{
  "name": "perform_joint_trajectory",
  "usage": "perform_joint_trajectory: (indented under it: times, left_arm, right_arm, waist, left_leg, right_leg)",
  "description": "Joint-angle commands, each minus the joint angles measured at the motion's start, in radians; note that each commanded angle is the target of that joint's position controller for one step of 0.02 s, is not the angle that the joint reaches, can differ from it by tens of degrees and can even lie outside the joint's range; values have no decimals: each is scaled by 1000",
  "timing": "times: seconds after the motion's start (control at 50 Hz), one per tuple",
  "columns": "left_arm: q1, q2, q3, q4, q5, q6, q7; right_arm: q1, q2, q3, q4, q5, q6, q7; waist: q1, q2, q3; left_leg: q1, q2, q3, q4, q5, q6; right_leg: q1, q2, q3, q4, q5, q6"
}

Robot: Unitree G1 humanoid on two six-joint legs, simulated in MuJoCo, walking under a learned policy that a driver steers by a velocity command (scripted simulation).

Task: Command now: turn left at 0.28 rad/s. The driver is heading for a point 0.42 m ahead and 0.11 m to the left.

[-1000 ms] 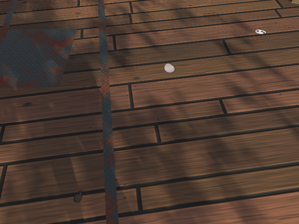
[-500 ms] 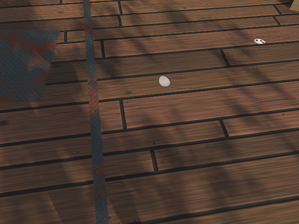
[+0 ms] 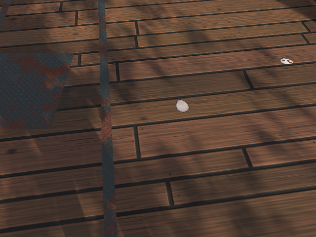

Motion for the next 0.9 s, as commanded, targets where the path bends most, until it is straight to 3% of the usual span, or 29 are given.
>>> perform_joint_trajectory:
  times: [0.02, 0.04, 0.08, 0.1, 0.12, 0.14, 0.16, 0.2, 0.22, 0.24, 0.26, 0.28, 0.3, 0.32, 0.34, 0.36, 0.48, 0.54, 0.58, 0.62, 0.72, 0.76, 0.82, 0.84, 0.86, 0.88, 0.9]
  left_arm:
    - [71, 160, 49, -27, 0, 5, 23]
    - [81, 168, 54, -28, 2, 7, 26]
    - [84, 193, 63, -34, 6, 5, 31]
    - [35, 192, 62, -53, 6, 2, 34]
    - [2, 192, 59, -71, 8, -4, 35]
    - [-36, 205, 62, -84, 5, -11, 36]
    - [-84, 221, 67, -94, -3, -15, 36]
    - [-136, 230, 73, -95, -19, -9, 31]
    - [-119, 212, 70, -83, -22, -1, 26]
    - [-53, 169, 63, -57, -18, 7, 16]
    - [-36, 98, 40, -84, 26, 15, 9]
    - [-129, 103, 38, -136, 16, 9, 12]
    - [-136, 138, 48, -138, -4, 9, 15]
    - [-122, 159, 55, -127, -7, 6, 18]
    - [-109, 172, 62, -104, 1, 6, 27]
    - [-105, 182, 67, -102, 5, 6, 31]
    - [-100, 132, 59, -99, -4, -6, 18]
    - [-115, 129, 56, -100, -5, -5, 14]
    - [-122, 129, 53, -101, -6, -12, 3]
    - [-140, 137, 50, -108, -8, -29, -11]
    - [-146, 136, 39, -101, -19, -83, -45]
    - [-122, 130, 33, -87, -24, -100, -56]
    - [11, 126, 34, -28, -22, -117, -61]
    - [109, 151, 40, -1, -21, -118, -55]
    - [225, 194, 43, 24, -13, -116, -49]
    - [258, 295, 70, 44, 0, -116, -59]
    - [209, 227, 54, 20, -6, -123, -60]
  right_arm:
    - [-52, -114, -34, -81, 5, 0, -9]
    - [-51, -108, -35, -89, 3, 4, -10]
    - [-37, -91, -37, -104, -3, 14, -10]
    - [-16, -85, -39, -108, -7, 19, -6]
    - [-23, -97, -44, -120, -3, 25, -1]
    - [-33, -102, -47, -137, 2, 32, 5]
    - [-23, -101, -48, -141, 8, 36, 10]
    - [39, -100, -57, -116, 8, 39, 21]
    - [80, -104, -67, -98, 5, 41, 26]
    - [96, -129, -82, -98, 2, 39, 29]
    - [94, -263, -111, -136, -2, 31, 11]
    - [137, -276, -92, -157, -51, 2, 27]
    - [96, -253, -88, -169, -50, -25, 31]
    - [42, -231, -84, -180, -28, -40, 24]
    - [-2, -208, -79, -191, -8, -41, 13]
    - [-20, -193, -74, -197, 2, -38, 5]
    - [51, -161, -62, -192, -2, -29, -22]
    - [42, -154, -57, -186, -9, -24, -25]
    - [45, -148, -54, -175, -8, -26, -23]
    - [55, -162, -55, -159, -10, -28, -21]
    - [93, -181, -57, -140, -7, -39, -15]
    - [89, -179, -56, -144, -1, -41, -11]
    - [61, -144, -44, -159, 6, -40, -3]
    - [32, -100, -30, -172, 2, -46, 1]
    - [21, -26, -11, -185, -4, -56, 7]
    - [-3, -73, -25, -232, 15, -74, 6]
    - [-16, -151, -43, -221, 20, -90, 8]
  waist:
    - [34, -22, -82]
    - [39, -42, -86]
    - [40, -132, -97]
    - [30, -197, -102]
    - [34, -208, -90]
    - [23, -178, -71]
    - [3, -160, -68]
    - [-33, -150, -92]
    - [-43, -125, -105]
    - [-34, -8, -93]
    - [-3, 325, -60]
    - [-54, 294, -163]
    - [-32, 168, -133]
    - [-5, 110, -97]
    - [11, 54, -90]
    - [18, 60, -89]
    - [2, 81, -132]
    - [-6, 109, -104]
    - [-18, 127, -89]
    - [-34, 154, -53]
    - [-54, 123, -22]
    - [-39, 115, -21]
    - [39, 72, -48]
    - [82, 29, -70]
    - [105, -140, -114]
    - [92, -291, -38]
    - [88, -162, 33]
  left_leg:
    - [-106, 34, -66, 13, 287, 64]
    - [-138, 22, -59, 57, 262, 55]
    - [-201, -9, -6, 197, 118, 21]
    - [-214, -8, 16, 303, -138, 9]
    - [-249, 19, 4, 406, -301, 3]
    - [-261, 65, -29, 421, -331, 1]
    - [-221, 87, -31, 359, -282, 3]
    - [-48, 41, 55, 173, -64, 8]
    - [46, -4, 91, 82, 35, 19]
    - [134, 1, 13, -39, 141, 53]
    - [227, 263, -419, -167, 507, 176]
    - [164, 385, -638, -233, 549, 345]
    - [156, 366, -575, -236, 483, 347]
    - [138, 311, -486, -225, 398, 288]
    - [136, 268, -432, -215, 317, 228]
    - [119, 245, -403, -214, 317, 202]
    - [203, 208, -354, -230, 351, 198]
    - [161, 191, -350, -255, 233, 193]
    - [120, 172, -369, -316, -64, 196]
    - [102, 186, -412, -364, -197, 209]
    - [144, 211, -451, -368, -235, 222]
    - [118, 202, -446, -356, -231, 222]
    - [-26, 136, -394, -272, -214, 181]
    - [-137, 94, -338, -156, -198, 144]
    - [-268, -20, -163, 162, -217, 76]
    - [-524, -81, -60, 312, -327, 54]
    - [-608, 4, -106, 431, -270, 46]
  right_leg:
    - [105, -71, 42, -27, 305, -73]
    - [117, -107, 72, -45, 320, -95]
    - [142, -242, 181, -106, 387, -176]
    - [123, -323, 237, -130, 446, -227]
    - [107, -384, 273, -157, 486, -264]
    - [87, -394, 259, -163, 484, -256]
    - [59, -365, 204, -153, 464, -215]
    - [-9, -282, 62, -89, 421, -138]
    - [-49, -242, 0, -16, 338, -102]
    - [-131, -178, -86, 147, 160, -43]
    - [-401, -36, -151, 478, -334, 65]
    - [-417, 45, 55, 663, -446, 54]
    - [-443, 28, 99, 732, -387, 38]
    - [-457, 8, 109, 717, -287, 23]
    - [-457, -13, 114, 684, -200, 19]
    - [-432, -21, 122, 644, -148, 20]
    - [-387, 13, 119, 483, -31, 51]
    - [-329, 2, 114, 368, -10, 67]
    - [-281, -6, 97, 271, 17, 65]
    - [-263, -5, 76, 208, 4, 59]
    - [-223, 0, 49, 68, -39, 6]
    - [-158, 11, 30, -2, -25, -22]
    - [107, 25, 6, -156, 74, -65]
    - [244, -49, 85, -178, 41, -92]
    - [374, -212, 294, -251, -45, -143]
    - [400, -359, 610, -355, -231, -275]
    - [370, -365, 616, -374, -338, -291]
